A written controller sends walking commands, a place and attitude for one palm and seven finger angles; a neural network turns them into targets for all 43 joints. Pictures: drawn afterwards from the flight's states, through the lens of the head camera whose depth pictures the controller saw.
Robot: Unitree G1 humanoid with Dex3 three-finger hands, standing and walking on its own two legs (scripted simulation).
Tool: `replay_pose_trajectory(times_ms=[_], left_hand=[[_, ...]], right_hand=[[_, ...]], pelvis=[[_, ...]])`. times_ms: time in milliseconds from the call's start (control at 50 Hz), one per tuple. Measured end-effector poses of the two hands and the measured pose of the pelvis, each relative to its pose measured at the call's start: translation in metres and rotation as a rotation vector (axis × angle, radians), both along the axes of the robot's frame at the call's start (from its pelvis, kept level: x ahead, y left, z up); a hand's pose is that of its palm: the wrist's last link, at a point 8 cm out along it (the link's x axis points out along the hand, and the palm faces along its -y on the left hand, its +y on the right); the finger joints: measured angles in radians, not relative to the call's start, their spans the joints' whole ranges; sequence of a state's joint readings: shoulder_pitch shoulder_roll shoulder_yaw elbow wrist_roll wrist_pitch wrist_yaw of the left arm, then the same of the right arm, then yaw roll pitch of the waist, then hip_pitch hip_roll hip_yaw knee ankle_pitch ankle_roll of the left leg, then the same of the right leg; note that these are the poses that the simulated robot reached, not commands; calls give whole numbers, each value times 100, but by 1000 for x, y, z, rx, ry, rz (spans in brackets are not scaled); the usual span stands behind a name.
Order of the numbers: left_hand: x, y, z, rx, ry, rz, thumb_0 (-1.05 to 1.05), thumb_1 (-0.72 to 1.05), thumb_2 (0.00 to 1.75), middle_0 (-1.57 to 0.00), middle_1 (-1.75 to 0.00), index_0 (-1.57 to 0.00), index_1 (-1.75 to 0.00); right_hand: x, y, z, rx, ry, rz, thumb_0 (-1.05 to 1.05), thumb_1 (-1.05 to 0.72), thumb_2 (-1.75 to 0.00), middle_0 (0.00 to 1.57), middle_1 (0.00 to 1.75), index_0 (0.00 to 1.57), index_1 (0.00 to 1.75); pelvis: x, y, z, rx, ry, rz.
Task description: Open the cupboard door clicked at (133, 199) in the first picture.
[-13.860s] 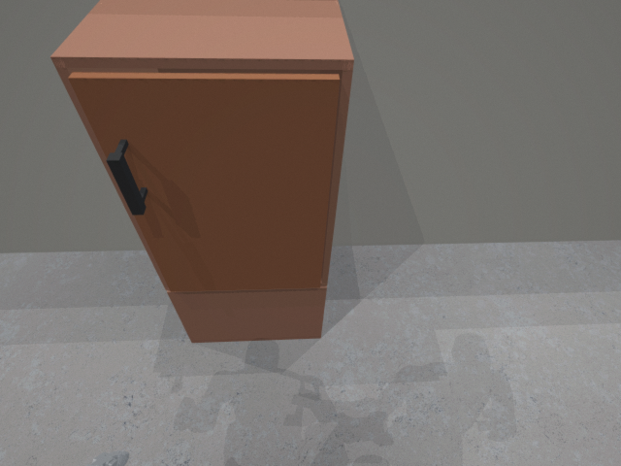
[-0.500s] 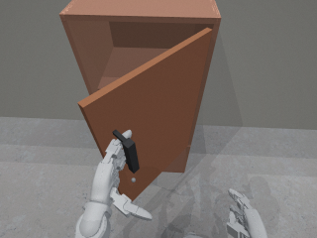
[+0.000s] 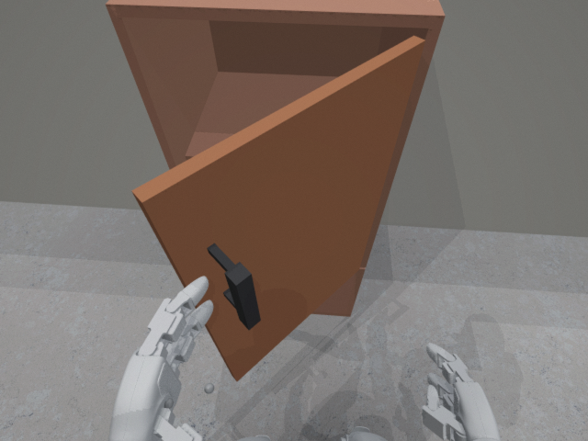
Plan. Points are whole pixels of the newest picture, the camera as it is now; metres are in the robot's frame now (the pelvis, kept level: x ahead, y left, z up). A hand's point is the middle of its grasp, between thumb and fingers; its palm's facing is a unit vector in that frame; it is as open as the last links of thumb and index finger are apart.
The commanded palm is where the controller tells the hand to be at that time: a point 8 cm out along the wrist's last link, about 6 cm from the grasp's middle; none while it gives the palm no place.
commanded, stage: slide the hand sideways off the handle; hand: left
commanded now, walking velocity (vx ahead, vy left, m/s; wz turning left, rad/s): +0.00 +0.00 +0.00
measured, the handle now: (234, 288) +0.28 +0.10 +0.08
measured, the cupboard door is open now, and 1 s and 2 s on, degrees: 48 48 48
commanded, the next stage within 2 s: draw the hand back to the body in 0.24 s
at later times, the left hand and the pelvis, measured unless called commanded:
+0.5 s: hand (174, 416) +0.14 +0.13 +0.09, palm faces -0.01 -1.00 -0.09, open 16.3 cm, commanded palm +0.11 +0.20 +0.10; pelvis -0.02 -0.03 -0.01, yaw +1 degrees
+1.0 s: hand (86, 375) +0.16 +0.20 +0.15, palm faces +0.22 -0.92 -0.32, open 15.3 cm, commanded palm +0.12 +0.25 +0.17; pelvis -0.01 -0.01 +0.04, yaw +1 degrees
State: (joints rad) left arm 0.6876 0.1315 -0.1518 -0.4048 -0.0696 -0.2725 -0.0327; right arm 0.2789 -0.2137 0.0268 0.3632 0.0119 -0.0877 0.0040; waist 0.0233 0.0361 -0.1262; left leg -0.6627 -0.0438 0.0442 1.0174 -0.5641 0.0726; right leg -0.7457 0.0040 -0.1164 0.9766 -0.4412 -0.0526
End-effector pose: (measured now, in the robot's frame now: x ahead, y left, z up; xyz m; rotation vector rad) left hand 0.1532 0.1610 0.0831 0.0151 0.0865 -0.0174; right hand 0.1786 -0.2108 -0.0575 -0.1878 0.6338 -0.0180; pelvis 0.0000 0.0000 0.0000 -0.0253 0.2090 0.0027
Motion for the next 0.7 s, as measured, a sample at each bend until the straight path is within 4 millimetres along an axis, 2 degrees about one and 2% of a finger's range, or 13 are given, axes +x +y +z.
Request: replay_pose_trajectory(times_ms=[200,380,460,700], left_hand=[[-24,16,-3,31,7,28,-2,-50,30,-15,-30,-16,-31],[-31,20,-2,33,-24,8,-2,-50,30,-15,-30,-15,-30],[-30,21,7,57,-46,-4,-2,-50,30,-15,-30,-15,-30],[-21,45,37,80,-70,29,-2,-50,30,-15,-30,-15,-30]], right_hand=[[5,-15,-3,-18,-33,-4,1,-90,-89,20,30,20,30],[-3,-29,-2,-29,-65,-15,1,-90,-89,20,30,20,30],[-9,-33,0,-25,-70,-30,1,-90,-89,20,30,20,30],[-21,-39,17,-18,-93,-62,1,-90,-89,20,30,20,30]], pelvis=[[-8,-12,-8,0,7,13],[-18,-23,-11,-4,-2,21],[-21,-26,-9,-1,-19,19],[-18,-28,11,-3,-85,21]])
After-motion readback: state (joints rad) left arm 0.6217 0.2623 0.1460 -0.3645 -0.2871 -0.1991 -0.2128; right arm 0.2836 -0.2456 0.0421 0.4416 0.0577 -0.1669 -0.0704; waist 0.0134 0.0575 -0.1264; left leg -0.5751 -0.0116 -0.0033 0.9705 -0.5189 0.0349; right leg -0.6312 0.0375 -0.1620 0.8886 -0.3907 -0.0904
